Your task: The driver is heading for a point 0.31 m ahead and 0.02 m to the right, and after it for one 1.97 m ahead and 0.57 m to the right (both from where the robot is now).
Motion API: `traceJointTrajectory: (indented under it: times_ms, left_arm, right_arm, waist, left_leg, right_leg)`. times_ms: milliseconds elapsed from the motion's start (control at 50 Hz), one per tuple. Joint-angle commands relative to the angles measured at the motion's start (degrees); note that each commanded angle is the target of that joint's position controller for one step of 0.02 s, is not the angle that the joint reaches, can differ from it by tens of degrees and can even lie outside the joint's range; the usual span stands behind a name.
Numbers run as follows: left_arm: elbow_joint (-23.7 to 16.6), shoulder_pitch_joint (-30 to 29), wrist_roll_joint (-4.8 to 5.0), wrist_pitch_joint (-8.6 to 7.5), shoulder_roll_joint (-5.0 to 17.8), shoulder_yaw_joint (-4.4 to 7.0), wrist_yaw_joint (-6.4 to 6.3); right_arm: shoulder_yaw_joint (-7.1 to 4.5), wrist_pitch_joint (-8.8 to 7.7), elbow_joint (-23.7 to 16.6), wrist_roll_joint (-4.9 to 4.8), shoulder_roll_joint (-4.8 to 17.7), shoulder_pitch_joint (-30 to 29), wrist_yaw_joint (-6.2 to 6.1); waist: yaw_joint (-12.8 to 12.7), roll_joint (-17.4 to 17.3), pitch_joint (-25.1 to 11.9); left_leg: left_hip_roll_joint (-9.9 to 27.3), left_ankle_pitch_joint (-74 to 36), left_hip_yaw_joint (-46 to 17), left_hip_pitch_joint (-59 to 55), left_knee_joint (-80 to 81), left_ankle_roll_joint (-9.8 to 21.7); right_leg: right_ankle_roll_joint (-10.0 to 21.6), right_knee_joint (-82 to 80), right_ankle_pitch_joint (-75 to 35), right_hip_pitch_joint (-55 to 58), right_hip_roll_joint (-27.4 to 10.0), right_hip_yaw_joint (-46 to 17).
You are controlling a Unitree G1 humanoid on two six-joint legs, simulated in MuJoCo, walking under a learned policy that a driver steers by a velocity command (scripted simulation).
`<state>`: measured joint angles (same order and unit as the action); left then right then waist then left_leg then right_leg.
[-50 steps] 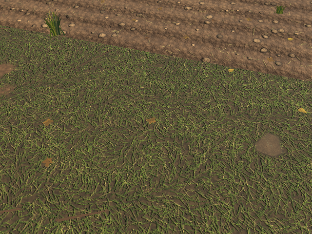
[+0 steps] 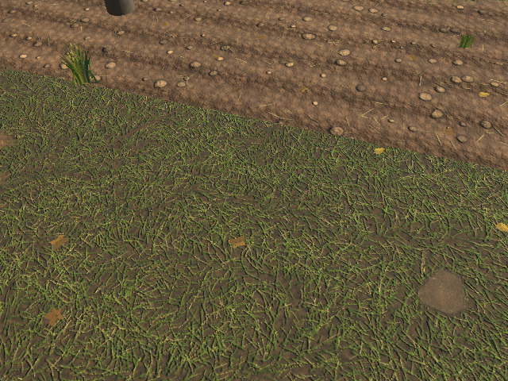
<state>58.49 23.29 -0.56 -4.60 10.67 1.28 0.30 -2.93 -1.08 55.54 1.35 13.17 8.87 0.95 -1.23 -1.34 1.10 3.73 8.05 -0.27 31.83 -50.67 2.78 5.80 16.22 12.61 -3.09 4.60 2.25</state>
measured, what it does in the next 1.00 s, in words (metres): goes down, turning right: left foot 0.19 m lower, then right foot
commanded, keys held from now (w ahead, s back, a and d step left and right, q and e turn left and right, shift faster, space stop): w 0.14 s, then e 0.86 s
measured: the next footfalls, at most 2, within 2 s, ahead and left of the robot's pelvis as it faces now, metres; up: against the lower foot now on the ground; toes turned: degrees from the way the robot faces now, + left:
left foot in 0.46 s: +0.47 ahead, +0.17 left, -0.19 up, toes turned -4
right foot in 0.90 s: +0.41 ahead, -0.06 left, -0.18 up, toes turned -27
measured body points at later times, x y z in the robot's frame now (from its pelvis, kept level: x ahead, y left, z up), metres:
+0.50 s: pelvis +0.31 +0.09 -0.19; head +0.35 +0.11 +0.26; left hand +0.21 +0.35 -0.33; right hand +0.48 -0.15 -0.30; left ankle +0.43 +0.18 -0.93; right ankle +0.05 -0.05 -0.65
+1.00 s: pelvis +0.39 +0.06 -0.21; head +0.39 +0.02 +0.24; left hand +0.66 +0.21 -0.28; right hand +0.34 -0.22 -0.34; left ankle +0.44 +0.18 -0.87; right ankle +0.38 -0.03 -0.93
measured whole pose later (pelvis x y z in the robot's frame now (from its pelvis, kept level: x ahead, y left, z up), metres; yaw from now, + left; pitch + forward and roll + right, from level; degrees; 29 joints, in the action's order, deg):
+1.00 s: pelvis +0.39 +0.06 -0.21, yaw -25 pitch +1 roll +2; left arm 39.7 7.2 -1.1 1.6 14.2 2.0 0.8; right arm -3.3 2.8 43.8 1.7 15.6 14.8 -0.3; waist 2.2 -2.6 1.0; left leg 3.2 28.8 4.2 28.7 -60.3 -2.2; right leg 3.8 36.2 15.6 -21.5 1.8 0.5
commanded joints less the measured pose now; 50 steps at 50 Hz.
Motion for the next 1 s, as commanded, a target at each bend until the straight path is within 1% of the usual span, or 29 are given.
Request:
traceJointTrajectory:
  times_ms: [20, 80, 140, 200, 240, 260, 280, 300, 320, 380, 420, 440, 460, 480, 500, 520, 540, 560, 580, 620, 720, 760, 840, 880, 900, 920, 940, 960, 1000]
  left_arm:
    - [-1.1, 4.6, 0.20, -0.20, 7.8, 1.09, -0.81]
    - [-0.7, 7.0, -0.96, -0.57, 7.9, 1.37, -0.67]
    - [-0.2, 9.7, -1.41, -0.52, 6.8, 1.25, -0.93]
    - [2.3, 17.6, -2.23, -0.58, 8.6, 2.19, -3.32]
    - [2.7, 19.6, -2.60, -1.86, 8.3, 2.31, -3.87]
    - [1.8, 14.9, -2.16, -2.56, 6.5, 1.93, -4.27]
    - [0.3, 10.5, -2.47, -3.12, 6.0, 1.44, -3.72]
    - [-0.4, 8.6, -1.98, -3.08, 5.0, 1.01, -2.81]
    - [-1.0, 7.0, -1.04, -3.14, 5.2, 0.86, -2.32]
    - [-1.2, 7.8, -0.92, -1.22, 5.7, 0.98, -2.92]
    - [0.4, 9.3, -1.66, 1.42, 6.3, 1.32, -4.42]
    - [0.6, 9.7, -1.08, 2.49, 5.7, 1.80, -4.33]
    - [0.1, 10.7, 1.21, 3.00, 5.9, 2.78, -4.85]
    - [-0.8, 23.4, 5.43, 2.91, 3.2, 2.37, -5.41]
    - [0.0, 21.9, 4.41, 2.70, 4.6, 1.82, -5.75]
    - [-3.7, 14.5, 3.50, 4.31, 4.5, 1.02, -5.49]
    - [-5.5, 4.8, -1.33, 5.73, 6.1, 1.33, -4.54]
    - [-7.1, 0.3, -2.90, 6.53, 7.1, 1.88, -2.80]
    - [-8.1, -0.5, -2.63, 7.32, 7.8, 2.14, -1.35]
    - [-12.0, -7.5, -1.83, 8.33, 5.7, 1.81, -0.22]
    - [-14.8, -10.2, -1.70, 7.49, 1.9, 0.68, 1.63]
    - [-16.9, -14.7, -1.28, 8.02, 3.6, 1.02, 2.35]
    - [-21.6, -21.6, -0.76, 7.58, 7.3, 2.17, 3.28]
    - [-21.3, -18.2, -0.57, 5.95, 7.5, 2.35, 2.61]
    - [-20.6, -14.1, -0.79, 4.74, 10.1, 3.01, 1.69]
    - [-22.5, -10.8, -0.74, 4.94, 19.5, 4.89, 1.23]
    - [-19.8, -3.5, -0.24, 5.39, 19.0, 5.30, 0.57]
    - [-19.5, -5.3, -0.52, 5.75, 17.8, 4.72, -0.15]
    - [-21.1, -14.0, -0.25, 6.61, 14.3, 3.87, -1.11]
  right_arm:
    - [-0.38, 0.76, -2.7, 0.42, 2.2, -1.3, 1.10]
    - [-1.15, 1.10, -1.7, 0.55, 3.9, -2.1, 1.65]
    - [-1.42, 0.81, -3.6, 1.13, 4.3, -8.6, 1.91]
    - [-1.88, -1.89, -6.8, 1.08, 5.6, -18.5, 1.31]
    - [-1.37, -3.46, -11.1, 0.77, 4.6, -27.0, 1.23]
    - [-0.98, -4.08, -12.3, 0.69, 4.1, -26.6, 1.73]
    - [-0.63, -3.94, -11.9, 0.44, 2.8, -23.8, 2.52]
    - [0.06, -3.65, -11.0, 0.11, 0.4, -20.4, 3.22]
    - [0.05, -3.22, -10.1, -0.40, 0.7, -16.6, 3.63]
    - [0.05, -2.77, -6.5, 0.09, 2.8, -6.3, 2.12]
    - [-1.15, -3.90, -0.3, 0.75, 5.3, 11.1, 0.09]
    - [-2.42, -3.82, 2.9, 1.40, 9.0, 19.6, -0.43]
    - [-2.79, -3.77, 2.0, 2.12, 13.3, 23.3, -0.06]
    - [-2.18, -4.31, 1.1, 2.25, 14.5, 22.1, 0.67]
    - [-1.71, -3.05, -0.7, 0.23, 11.4, 19.2, 1.51]
    - [-2.60, -2.94, -2.1, -1.19, 13.5, 11.8, 0.12]
    - [-1.72, -3.04, -6.5, -0.46, 9.0, 6.8, -1.21]
    - [-0.70, -2.83, -7.0, -0.46, 7.0, 5.7, -2.24]
    - [0.01, -2.57, -6.8, 0.40, 6.9, 4.8, -2.45]
    - [-0.06, -2.56, -5.4, 0.32, 6.7, 6.0, -3.04]
    - [0.13, -2.31, -7.7, -0.66, 6.2, 4.5, -3.11]
    - [-0.68, -1.54, -8.9, -0.92, 8.4, 5.1, -2.36]
    - [-2.26, 1.49, -10.1, 0.58, 11.5, 10.2, -2.35]
    - [-2.70, 2.60, -9.7, 1.53, 11.6, 13.1, -2.19]
    - [-2.30, 2.83, -9.7, 1.83, 8.9, 15.9, -1.55]
    - [-0.95, 2.68, -16.5, 0.51, 4.7, 11.0, -1.00]
    - [-1.32, 3.21, -18.3, 1.28, 8.0, 1.7, -0.96]
    - [-1.15, 3.43, -18.9, 0.10, 6.8, 1.8, -0.91]
    - [-1.23, 3.24, -17.1, 0.25, 6.7, 5.2, -1.57]
  waist:
    - [0.7, 5.2, 2.9]
    - [0.5, 4.7, 1.5]
    - [-1.4, 4.3, 5.4]
    - [-5.8, 4.3, 10.0]
    - [-9.2, 5.6, 10.5]
    - [-6.8, 4.3, 11.0]
    - [-6.4, 2.4, 9.0]
    - [-5.8, 1.7, 7.3]
    - [-4.8, 1.7, 5.7]
    - [-3.4, 2.6, 2.7]
    - [4.2, -1.3, -4.2]
    - [6.6, -7.7, -7.8]
    - [7.8, -7.9, -10.5]
    - [-0.8, -10.6, -21.6]
    - [0.3, -7.2, -24.2]
    - [-0.1, -13.1, -26.7]
    - [1.6, -6.5, -21.3]
    - [0.8, -4.9, -15.3]
    - [-1.8, -3.3, -8.5]
    - [-2.4, -5.0, -1.0]
    - [-3.5, -7.3, -5.9]
    - [-1.9, -8.3, -5.4]
    - [3.1, -6.0, -1.3]
    - [2.8, 0.4, -1.4]
    - [1.7, 10.6, -3.4]
    - [-0.5, 23.5, -3.5]
    - [-5.5, 11.4, -4.5]
    - [-3.0, 11.0, -3.9]
    - [2.0, 9.4, -2.7]
  left_leg:
    - [-0.5, -6.3, 1.5, 2.5, 2.2, -0.8]
    - [-0.2, -11.0, 1.7, 6.7, -4.2, 0.1]
    - [-0.2, -8.8, 2.4, 11.2, -4.9, 0.3]
    - [2.8, -5.6, -4.3, 34.1, -0.7, -0.8]
    - [1.7, -7.5, -2.1, 36.4, 5.8, -2.3]
    - [2.7, -18.6, -3.9, 27.6, 14.3, -3.0]
    - [0.8, -30.7, 0.0, 14.1, 19.7, -2.6]
    - [0.0, -40.2, 0.5, 0.8, 23.1, -1.5]
    - [-0.8, -45.7, 1.1, -9.7, 23.8, -0.9]
    - [-0.3, -47.7, -1.0, -18.5, 31.0, -2.6]
    - [3.5, -63.7, 0.0, -32.2, 46.1, -4.2]
    - [5.9, -66.9, 0.2, -48.4, 42.3, -5.0]
    - [12.9, -87.5, -3.9, -57.4, 24.8, -4.4]
    - [25.9, -117.7, -8.9, -71.1, 6.6, 0.4]
    - [27.5, -106.9, -11.5, -67.9, 7.7, 2.4]
    - [31.1, -58.5, -19.6, -58.4, 18.9, 13.2]
    - [28.2, -29.4, -19.4, -43.4, 27.1, 15.9]
    - [26.4, -28.9, -16.0, -32.0, 29.5, 16.3]
    - [23.2, -29.2, -9.1, -18.0, 31.9, 14.8]
    - [19.3, -26.8, -2.6, -6.4, 34.8, 12.0]
    - [14.5, -24.0, 4.5, -10.9, 31.3, 8.5]
    - [14.5, -13.7, 6.2, -10.6, 31.9, 6.8]
    - [17.5, 13.3, 4.2, -13.0, 30.1, 4.4]
    - [16.0, 14.2, 6.5, -11.3, 21.3, 1.3]
    - [11.4, 17.9, 11.4, -6.9, 7.0, -2.1]
    - [-0.6, 33.9, 13.3, 12.9, -8.6, -6.1]
    - [-1.2, 30.4, 1.6, 15.1, -13.8, -5.7]
    - [-1.0, 26.2, -0.3, 15.2, -15.7, -5.3]
    - [-0.7, 16.2, -1.0, 10.9, -14.4, -5.0]
  right_leg:
    - [5.9, -7.1, -26.5, -0.9, -15.2, -9.2]
    - [6.8, -3.0, -24.8, 3.8, -16.2, -8.6]
    - [7.7, -1.1, -23.5, 5.4, -17.3, -10.5]
    - [9.0, 4.9, -27.4, 25.6, -21.2, -17.7]
    - [8.1, 6.8, -23.7, 25.4, -17.8, -18.5]
    - [5.7, 8.2, -18.7, 16.5, -14.5, -15.8]
    - [4.4, 9.0, -12.6, 4.8, -11.3, -13.4]
    - [3.3, 10.0, -8.1, -4.2, -9.7, -12.0]
    - [2.1, 12.1, -4.3, -11.3, -8.3, -10.9]
    - [0.8, 30.0, 0.7, -7.0, -5.2, -10.7]
    - [-0.5, 58.7, 1.8, -4.3, -2.2, -8.3]
    - [-1.6, 73.8, 31.3, -16.8, 1.6, -6.8]
    - [-2.9, 94.4, 49.9, -29.5, 5.9, -7.7]
    - [-5.0, 104.2, 51.0, -40.9, 3.1, -9.1]
    - [-4.2, 102.6, 41.9, -46.1, -1.2, -8.4]
    - [-5.0, 105.2, 32.4, -50.4, -3.6, -4.5]
    - [-5.0, 103.1, 23.8, -47.8, -6.1, -2.5]
    - [-4.8, 101.5, 22.0, -44.8, -5.7, -1.8]
    - [-5.5, 89.1, 14.3, -38.6, -7.0, -3.2]
    - [-6.2, 75.9, 6.3, -35.5, -7.2, -4.2]
    - [-5.3, 42.7, -10.3, -26.3, -6.3, -1.7]
    - [-4.9, 35.8, -8.5, -21.1, -5.0, 0.9]
    - [-3.5, 25.8, 8.7, -18.4, -4.1, 2.8]
    - [-2.5, 15.8, 7.8, -10.1, -3.5, 1.9]
    - [-1.2, 7.5, 2.4, -3.5, -11.0, -9.3]
    - [8.2, 2.7, -17.3, 3.1, -29.2, -37.1]
    - [12.7, 3.6, -25.1, 2.4, -27.5, -35.7]
    - [12.6, 5.0, -26.4, 0.6, -25.4, -30.1]
    - [8.3, 5.3, -21.5, -5.3, -17.4, -20.7]
Over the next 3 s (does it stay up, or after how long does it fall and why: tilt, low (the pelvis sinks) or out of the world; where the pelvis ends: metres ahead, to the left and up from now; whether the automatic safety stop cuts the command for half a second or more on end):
stays up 0.50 -0.01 -0.20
